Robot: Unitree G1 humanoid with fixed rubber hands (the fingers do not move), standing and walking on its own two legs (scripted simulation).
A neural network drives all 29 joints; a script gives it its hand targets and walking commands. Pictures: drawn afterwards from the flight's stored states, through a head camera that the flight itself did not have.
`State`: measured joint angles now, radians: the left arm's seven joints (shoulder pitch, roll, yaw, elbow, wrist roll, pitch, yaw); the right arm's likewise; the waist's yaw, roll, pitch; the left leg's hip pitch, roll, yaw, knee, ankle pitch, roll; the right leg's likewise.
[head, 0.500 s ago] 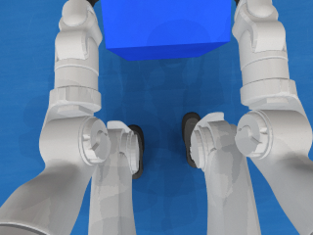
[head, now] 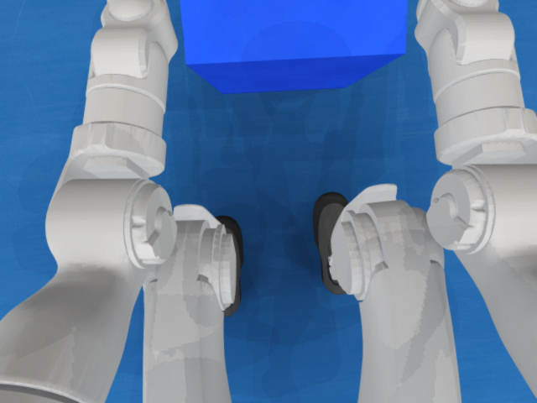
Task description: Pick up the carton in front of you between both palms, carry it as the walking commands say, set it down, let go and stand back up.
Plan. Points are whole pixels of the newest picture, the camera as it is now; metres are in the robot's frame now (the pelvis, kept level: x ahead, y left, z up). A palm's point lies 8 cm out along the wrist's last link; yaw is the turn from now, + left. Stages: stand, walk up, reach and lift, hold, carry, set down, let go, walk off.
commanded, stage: set down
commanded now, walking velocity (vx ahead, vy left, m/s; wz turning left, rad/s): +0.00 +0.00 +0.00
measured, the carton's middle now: out of the picture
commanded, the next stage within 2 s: none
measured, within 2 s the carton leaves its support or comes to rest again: rests again in 0.04 s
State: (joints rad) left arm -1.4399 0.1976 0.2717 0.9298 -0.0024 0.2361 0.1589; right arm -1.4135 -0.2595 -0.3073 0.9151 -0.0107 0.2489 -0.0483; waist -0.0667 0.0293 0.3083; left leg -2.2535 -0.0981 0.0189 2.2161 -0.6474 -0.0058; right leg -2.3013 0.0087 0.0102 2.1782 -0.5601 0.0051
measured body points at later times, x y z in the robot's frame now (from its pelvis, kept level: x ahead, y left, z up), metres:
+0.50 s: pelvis -0.01 +0.00 -0.01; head +0.36 -0.02 +0.23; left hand +0.57 +0.10 -0.17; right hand +0.55 -0.21 -0.17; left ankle +0.09 +0.11 -0.34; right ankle +0.11 -0.12 -0.34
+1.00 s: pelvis +0.00 +0.00 -0.01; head +0.38 -0.02 +0.21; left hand +0.58 +0.14 -0.20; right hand +0.55 -0.25 -0.20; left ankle +0.09 +0.11 -0.34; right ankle +0.11 -0.12 -0.34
